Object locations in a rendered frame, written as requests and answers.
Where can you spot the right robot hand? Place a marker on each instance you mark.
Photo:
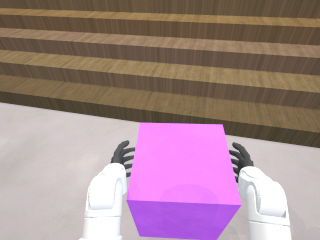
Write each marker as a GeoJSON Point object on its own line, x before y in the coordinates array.
{"type": "Point", "coordinates": [243, 157]}

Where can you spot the left robot hand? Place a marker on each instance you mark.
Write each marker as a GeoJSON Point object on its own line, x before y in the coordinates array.
{"type": "Point", "coordinates": [120, 152]}

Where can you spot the carton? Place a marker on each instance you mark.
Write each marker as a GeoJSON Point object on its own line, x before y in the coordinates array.
{"type": "Point", "coordinates": [182, 183]}

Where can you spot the right robot forearm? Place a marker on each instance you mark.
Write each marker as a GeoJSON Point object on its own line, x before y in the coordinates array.
{"type": "Point", "coordinates": [266, 205]}

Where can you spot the left robot forearm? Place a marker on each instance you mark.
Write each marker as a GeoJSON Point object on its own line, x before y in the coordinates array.
{"type": "Point", "coordinates": [104, 202]}

